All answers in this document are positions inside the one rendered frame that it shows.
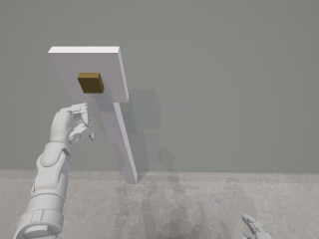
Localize right robot hand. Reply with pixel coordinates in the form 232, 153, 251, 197
241, 213, 272, 239

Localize left robot forearm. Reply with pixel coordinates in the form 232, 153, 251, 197
12, 141, 72, 239

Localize panel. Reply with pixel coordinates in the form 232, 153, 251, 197
48, 46, 138, 184

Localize left robot hand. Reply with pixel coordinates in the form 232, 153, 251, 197
49, 103, 96, 149

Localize button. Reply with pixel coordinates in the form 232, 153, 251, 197
77, 73, 105, 94

